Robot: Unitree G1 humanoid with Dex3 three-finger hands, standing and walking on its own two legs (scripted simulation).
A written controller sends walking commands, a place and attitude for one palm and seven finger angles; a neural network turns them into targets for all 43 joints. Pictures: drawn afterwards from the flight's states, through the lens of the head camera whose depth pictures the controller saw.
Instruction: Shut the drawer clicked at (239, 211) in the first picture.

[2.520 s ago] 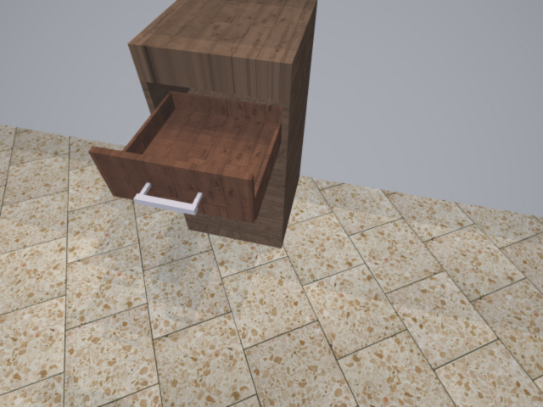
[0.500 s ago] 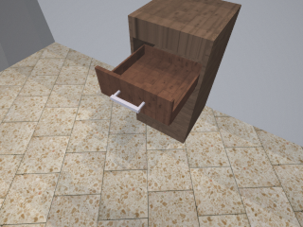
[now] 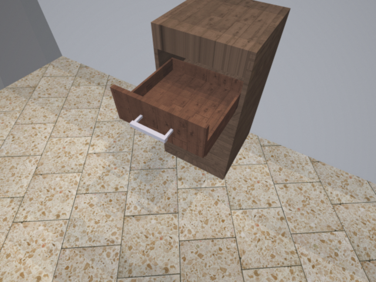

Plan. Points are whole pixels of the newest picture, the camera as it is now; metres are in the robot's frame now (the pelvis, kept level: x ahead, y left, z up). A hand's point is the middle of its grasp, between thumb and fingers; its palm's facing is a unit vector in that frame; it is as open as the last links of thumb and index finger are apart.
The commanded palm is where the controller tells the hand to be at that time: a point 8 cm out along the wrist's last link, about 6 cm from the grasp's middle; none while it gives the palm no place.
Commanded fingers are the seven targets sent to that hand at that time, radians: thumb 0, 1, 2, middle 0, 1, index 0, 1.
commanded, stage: turn to face it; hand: left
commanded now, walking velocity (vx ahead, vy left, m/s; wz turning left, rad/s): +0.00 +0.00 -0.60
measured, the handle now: (151, 127) +0.60 +0.16 -0.11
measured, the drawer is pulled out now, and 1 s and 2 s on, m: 0.30 0.30 0.30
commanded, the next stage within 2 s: take the last steps up to it in 0.86 s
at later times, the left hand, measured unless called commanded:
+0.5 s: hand out of the picture +0.10 +0.19 -0.17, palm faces -0.17 -0.94 -0.30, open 7.4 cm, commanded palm none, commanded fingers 0.00 0.90 0.90 -0.20 -0.30 -0.20 -0.30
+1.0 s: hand out of the picture +0.13 +0.16 -0.18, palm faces -0.35 -0.92 -0.17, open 7.4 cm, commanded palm none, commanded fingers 0.00 0.90 0.90 -0.20 -0.30 -0.20 -0.30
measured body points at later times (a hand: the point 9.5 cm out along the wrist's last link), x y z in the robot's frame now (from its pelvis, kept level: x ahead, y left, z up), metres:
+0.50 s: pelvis -0.03 -0.01 -0.02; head +0.03 -0.04 +0.43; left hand +0.11 +0.24 -0.15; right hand -0.04 -0.27 -0.18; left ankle -0.01 +0.15 -0.71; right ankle -0.05 -0.11 -0.74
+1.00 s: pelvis -0.02 +0.01 +0.00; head +0.05 +0.02 +0.45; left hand +0.15 +0.21 -0.16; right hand -0.05 -0.24 -0.13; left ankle +0.03 +0.10 -0.74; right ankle -0.12 -0.12 -0.66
